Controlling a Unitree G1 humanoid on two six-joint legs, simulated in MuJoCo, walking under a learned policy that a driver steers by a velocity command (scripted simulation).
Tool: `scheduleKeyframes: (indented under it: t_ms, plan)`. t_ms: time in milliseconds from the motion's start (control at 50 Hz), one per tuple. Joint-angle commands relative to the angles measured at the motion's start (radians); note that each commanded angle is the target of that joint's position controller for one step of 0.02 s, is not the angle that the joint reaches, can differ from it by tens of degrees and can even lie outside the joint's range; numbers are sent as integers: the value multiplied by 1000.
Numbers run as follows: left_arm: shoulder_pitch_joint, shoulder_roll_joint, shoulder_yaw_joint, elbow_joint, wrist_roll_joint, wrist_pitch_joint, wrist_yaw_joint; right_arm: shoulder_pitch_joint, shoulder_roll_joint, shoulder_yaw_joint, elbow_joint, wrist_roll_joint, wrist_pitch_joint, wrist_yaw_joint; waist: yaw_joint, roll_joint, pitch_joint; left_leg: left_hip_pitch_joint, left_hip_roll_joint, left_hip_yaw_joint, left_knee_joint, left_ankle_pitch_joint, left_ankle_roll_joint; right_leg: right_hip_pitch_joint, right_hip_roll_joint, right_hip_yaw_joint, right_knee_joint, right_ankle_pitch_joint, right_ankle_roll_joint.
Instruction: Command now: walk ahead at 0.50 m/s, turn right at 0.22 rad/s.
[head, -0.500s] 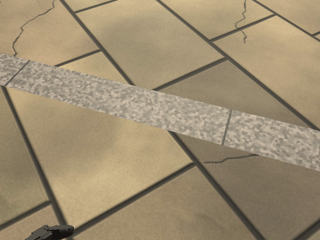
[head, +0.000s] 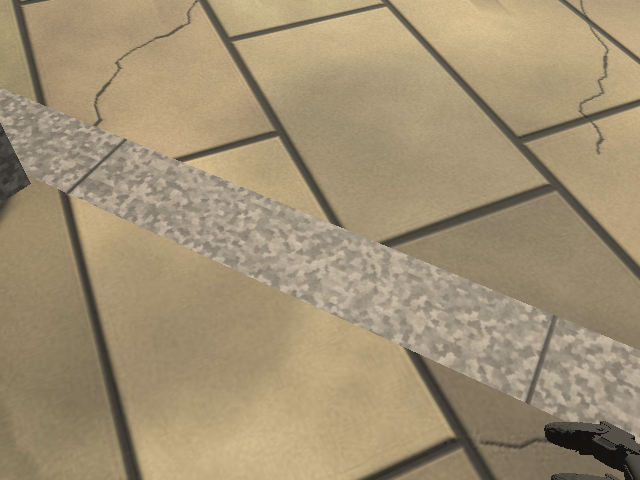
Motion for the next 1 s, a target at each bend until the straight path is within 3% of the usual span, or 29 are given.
scheduleKeyframes:
  t_ms: [20, 40, 60, 100, 120, 180, 280, 360, 400, 440, 460, 480, 500, 520, 540, 560, 580, 600, 640, 680, 720, 760, 800, 860, 900, 940, 960, 980, 1000]
  plan:
    - [-48, 142, 24, -109, -27, -39, -1, 343, -171, -61, 34, 4, 4, -14, -193, 169, -199, 695, 368, -540, -245, -221, 199, -650, -36, 75, 497, 3, -25]
    - [-88, 130, 24, -115, -20, -36, 2, 276, -143, -51, 32, 2, 1, -13, -161, 118, -134, 573, 325, -433, -274, -155, 174, -618, -75, 56, 466, 87, -21]
    - [-105, 120, 28, -117, -7, -27, 3, 224, -111, -42, 33, -2, -3, -9, -133, 114, -77, 474, 289, -349, -312, -92, 163, -590, -98, 55, 421, 144, -14]
    - [-75, 83, 28, -104, -6, -3, 3, 190, -85, -39, 45, -11, -22, -3, -93, 123, -37, 349, 249, -222, -365, 66, 144, -491, -124, 65, 388, 208, -8]
    - [-59, 56, 24, -109, -9, 7, 1, 174, -105, -46, 57, -12, -28, -5, -65, 135, -41, 333, 263, -193, -389, 85, 159, -491, -123, 61, 375, 230, 4]
    - [-119, 49, 27, -130, -5, 25, 4, 182, -120, -55, 87, -17, -37, -16, -68, 74, -5, 326, 260, -86, -420, 179, 158, -550, -127, 83, 300, 336, 20]
    - [-263, 21, 14, -178, 2, 15, -25, 216, -158, -64, 122, -9, -25, -33, -117, 51, 37, 367, 230, 72, -437, 212, 120, -531, -105, 11, 20, 561, 5]
    - [-386, 14, 6, -243, 1, 15, -48, 287, -186, -74, 161, 7, 0, -38, -162, 41, 77, 502, 271, 118, -399, 260, 107, -573, -92, -44, -102, 517, -28]
    - [-407, 24, 10, -271, 0, 16, -60, 295, -200, -79, 172, 16, 17, -40, -153, 55, 73, 563, 287, 142, -340, 392, 91, -559, -69, -80, -134, 434, -55]
    - [-361, 55, 27, -280, 1, 21, -64, 278, -230, -86, 167, 21, 31, -47, -108, 97, 16, 592, 285, 172, -207, 736, 68, -440, -4, -142, -135, 328, -94]
    - [-276, 85, 44, -266, -1, 24, -63, 268, -243, -89, 164, 23, 40, -52, -56, 112, -37, 585, 275, 185, -77, 876, 55, -327, 38, -167, -139, 287, -119]
    - [-124, 132, 73, -229, -3, 25, -53, 249, -243, -87, 158, 27, 46, -57, 31, 96, -115, 509, 242, 210, 123, 870, 26, -108, 80, -169, -209, 341, -155]
    - [35, 217, 109, -192, -2, 36, -31, 259, -212, -73, 141, 10, 38, -60, 96, 3, -207, 264, 200, 209, 422, 568, -21, 206, -15, 15, -239, 366, -212]
    - [-22, 317, 122, -217, -14, 33, -22, 332, -68, -26, 81, -15, 6, -44, -25, -277, -295, -212, -36, 129, 827, -367, -95, 545, -287, 613, -351, 246, -427]
    - [12, 236, 93, -237, 0, 21, -26, 256, -146, -37, 73, 14, -40, -25, 43, -131, -409, -319, -26, -124, 899, -429, -67, 586, -333, 781, -471, 158, -438]
    - [-7, 178, 78, -227, 10, 9, -27, 154, -177, -44, 41, 52, -59, -15, 54, -84, -274, -371, 20, -127, 871, -356, -41, 491, -297, 618, -475, 218, -380]
    - [-68, 154, 70, -227, 6, 0, -29, 145, -158, -39, 36, 40, -65, -20, -4, 3, -162, -341, 65, -122, 755, -278, -34, 326, -248, 488, -475, 326, -339]
    - [-132, 112, 58, -238, 4, -3, -26, 144, -167, -46, 49, 10, -61, -28, -41, 13, -120, -276, 99, -119, 659, -242, -40, 205, -211, 398, -483, 420, -312]
    - [-184, 103, 52, -265, 18, -4, -18, 177, -169, -53, 53, -6, -36, -28, -92, -13, -79, -167, 114, -117, 581, -200, -61, 43, -173, 340, -526, 530, -310]
    - [-176, 126, 58, -261, 13, -9, -8, 175, -139, -47, 49, -13, -17, -29, -104, -10, -62, -140, 106, -93, 488, -164, -92, -42, -156, 284, -546, 602, -313]
    - [-151, 151, 66, -251, 9, -7, 5, 105, -112, -35, 27, -15, -10, -30, -84, -19, -35, -136, 88, -79, 347, -51, -116, -94, -122, 231, -552, 595, -291]
    - [-128, 156, 68, -242, 3, -1, 12, 26, -93, -25, 10, -13, -12, -25, -52, -44, -24, -91, 56, -75, 182, 100, -121, -124, -81, 194, -541, 519, -252]
    - [-95, 149, 65, -228, 3, 3, 16, -27, -88, -19, 4, -2, -18, -14, -20, -66, -26, -38, 30, -64, 66, 217, -120, -123, -79, 186, -534, 448, -227]
    - [-38, 137, 59, -195, -1, 3, 14, -71, -113, -24, -11, 7, -31, 1, 3, -77, -17, -28, 28, -83, -10, 226, -94, -45, -126, 241, -487, 387, -214]
    - [-29, 138, 59, -184, 3, 6, 14, -63, -137, -34, -16, 7, -38, 6, -9, -93, -10, -22, 26, -86, -42, 152, -62, 16, -160, 288, -441, 394, -201]
    - [-47, 136, 59, -182, 6, 12, 13, 13, -153, -45, 1, 5, -44, 4, -58, -114, -19, 71, 11, -55, -85, 87, -23, 41, -157, 297, -370, 492, -176]
    - [-50, 109, 49, -185, 10, 12, 11, 108, -182, -61, 25, -3, -47, -1, -104, -100, -77, 213, 17, -56, -97, 88, 11, 28, -106, 263, -251, 598, -150]
    - [-47, 67, 30, -204, 23, 11, 12, 260, -232, -74, 42, -15, -50, -7, -167, -8, -216, 450, 162, -209, -78, 95, 77, -77, -44, 193, 16, 494, -111]
    - [92, 8, 13, -213, -4, -2, 13, 367, -317, -100, 88, -17, -37, 0, -127, 314, -329, 770, 354, -658, -172, -138, 245, -438, 109, 77, 365, 72, -30]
